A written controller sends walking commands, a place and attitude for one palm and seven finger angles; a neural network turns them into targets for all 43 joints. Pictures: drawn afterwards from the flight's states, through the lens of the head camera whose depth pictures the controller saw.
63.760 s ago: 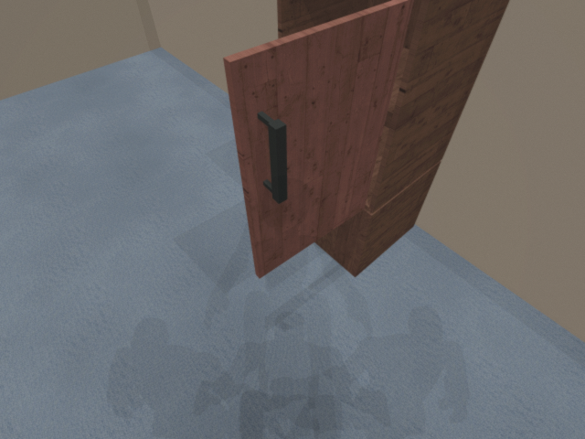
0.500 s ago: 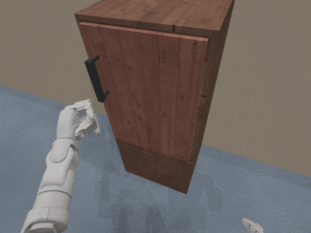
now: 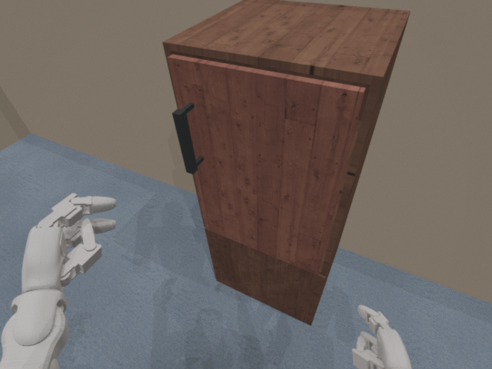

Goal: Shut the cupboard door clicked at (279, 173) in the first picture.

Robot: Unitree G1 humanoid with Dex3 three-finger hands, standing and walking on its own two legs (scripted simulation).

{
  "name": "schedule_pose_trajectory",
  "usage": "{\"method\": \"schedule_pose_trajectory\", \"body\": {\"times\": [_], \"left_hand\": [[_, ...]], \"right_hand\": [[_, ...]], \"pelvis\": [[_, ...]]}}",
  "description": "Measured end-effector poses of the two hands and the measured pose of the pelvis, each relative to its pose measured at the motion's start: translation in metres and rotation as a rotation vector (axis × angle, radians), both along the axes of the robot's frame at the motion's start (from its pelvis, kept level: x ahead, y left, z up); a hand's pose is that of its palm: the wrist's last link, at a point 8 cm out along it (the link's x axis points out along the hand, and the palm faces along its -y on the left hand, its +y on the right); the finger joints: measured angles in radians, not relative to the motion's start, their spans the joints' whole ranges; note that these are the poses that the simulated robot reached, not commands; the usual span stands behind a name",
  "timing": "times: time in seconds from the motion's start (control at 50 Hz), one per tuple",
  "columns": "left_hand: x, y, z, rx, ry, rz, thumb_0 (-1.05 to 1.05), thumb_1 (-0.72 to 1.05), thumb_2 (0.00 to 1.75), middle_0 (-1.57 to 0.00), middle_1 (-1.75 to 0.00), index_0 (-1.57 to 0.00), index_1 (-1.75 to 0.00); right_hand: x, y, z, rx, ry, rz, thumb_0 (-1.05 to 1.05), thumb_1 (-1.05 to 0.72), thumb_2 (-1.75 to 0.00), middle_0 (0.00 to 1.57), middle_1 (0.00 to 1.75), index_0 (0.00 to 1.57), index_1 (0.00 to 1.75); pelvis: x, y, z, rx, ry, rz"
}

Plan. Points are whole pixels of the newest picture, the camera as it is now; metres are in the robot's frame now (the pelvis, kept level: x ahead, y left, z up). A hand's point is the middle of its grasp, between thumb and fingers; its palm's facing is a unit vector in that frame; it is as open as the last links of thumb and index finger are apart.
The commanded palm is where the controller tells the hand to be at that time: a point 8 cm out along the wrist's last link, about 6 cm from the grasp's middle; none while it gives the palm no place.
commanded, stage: draw the hand back to the body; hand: left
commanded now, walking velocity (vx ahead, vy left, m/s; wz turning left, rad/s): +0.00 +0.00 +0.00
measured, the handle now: (190, 139) +0.60 +0.21 +0.06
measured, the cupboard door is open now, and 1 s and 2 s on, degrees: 0 0 0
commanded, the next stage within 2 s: step back with the hand held close in 0.56 s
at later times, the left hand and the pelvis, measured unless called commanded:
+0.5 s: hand (60, 271) +0.19 +0.26 +0.15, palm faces +0.46 -0.80 -0.39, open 7.4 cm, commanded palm +0.14 +0.30 +0.17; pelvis +0.00 -0.01 +0.00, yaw +0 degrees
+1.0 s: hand (54, 270) +0.19 +0.27 +0.15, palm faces +0.37 -0.79 -0.49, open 7.4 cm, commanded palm +0.13 +0.31 +0.17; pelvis -0.01 +0.01 +0.00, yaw -1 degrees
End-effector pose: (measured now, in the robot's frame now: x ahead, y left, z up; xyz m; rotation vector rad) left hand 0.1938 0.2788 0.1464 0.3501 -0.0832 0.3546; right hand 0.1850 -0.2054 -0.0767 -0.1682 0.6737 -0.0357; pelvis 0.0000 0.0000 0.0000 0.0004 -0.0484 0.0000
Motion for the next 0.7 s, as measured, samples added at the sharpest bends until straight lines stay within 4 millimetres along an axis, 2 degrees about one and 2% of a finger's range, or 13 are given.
{"method": "schedule_pose_trajectory", "body": {"times": [0.28,0.46,0.7], "left_hand": [[-0.055,0.028,0.024,0.128,-0.004,0.14,0.01,0.89,0.9,-0.32,-0.42,-0.32,-0.42],[-0.051,0.02,0.016,0.083,-0.012,0.136,0.01,0.89,0.9,-0.22,-0.32,-0.22,-0.32],[-0.046,0.011,0.024,0.11,-0.023,0.101,0.01,0.89,0.9,-0.21,-0.3,-0.21,-0.3]], "right_hand": [[-0.004,-0.009,-0.007,-0.018,0.013,-0.013,0.01,-0.9,-0.9,0.21,0.3,0.21,0.3],[-0.002,-0.015,-0.004,-0.033,-0.006,-0.013,0.01,-0.9,-0.9,0.2,0.3,0.21,0.3],[-0.004,-0.021,-0.002,-0.018,-0.019,-0.03,0.01,-0.9,-0.9,0.2,0.3,0.21,0.3]], "pelvis": [[0.005,0.001,-0.001,-0.003,-0.002,0.006],[0.002,-0.004,-0.001,0.001,-0.005,0.011],[0.003,-0.01,0.0,0.001,-0.006,0.001]]}}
